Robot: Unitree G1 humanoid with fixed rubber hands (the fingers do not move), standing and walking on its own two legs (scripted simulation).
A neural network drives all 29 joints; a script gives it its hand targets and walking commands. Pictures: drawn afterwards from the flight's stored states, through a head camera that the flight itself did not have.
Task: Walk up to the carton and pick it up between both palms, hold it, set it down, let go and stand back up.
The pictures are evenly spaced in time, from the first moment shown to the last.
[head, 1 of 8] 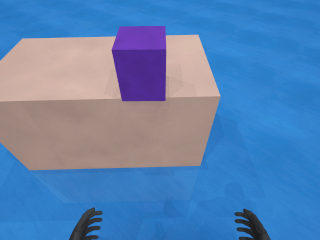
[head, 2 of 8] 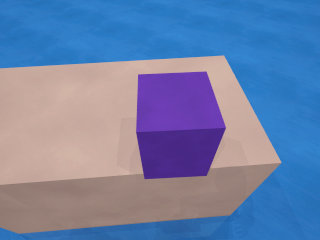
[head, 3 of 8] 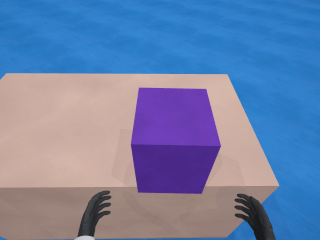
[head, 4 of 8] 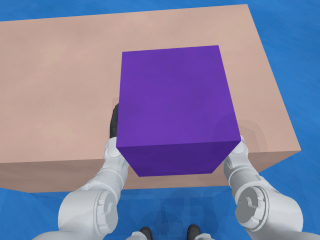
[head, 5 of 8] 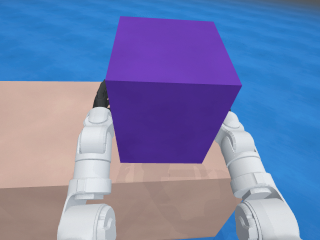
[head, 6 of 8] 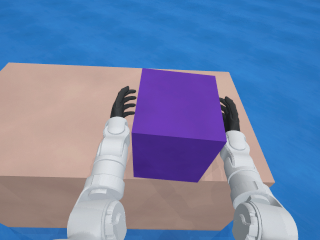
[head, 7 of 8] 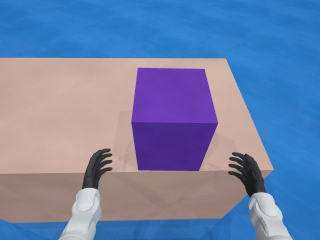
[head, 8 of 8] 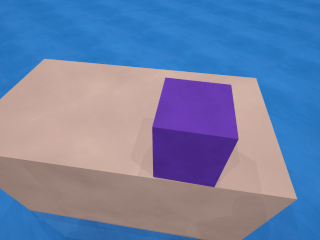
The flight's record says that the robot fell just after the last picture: no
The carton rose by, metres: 0.26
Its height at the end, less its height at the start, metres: +0.00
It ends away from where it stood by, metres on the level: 0.03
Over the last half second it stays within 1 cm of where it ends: yes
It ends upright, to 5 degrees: yes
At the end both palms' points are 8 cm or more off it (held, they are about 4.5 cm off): yes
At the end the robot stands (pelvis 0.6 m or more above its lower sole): yes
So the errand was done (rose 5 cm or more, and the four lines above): yes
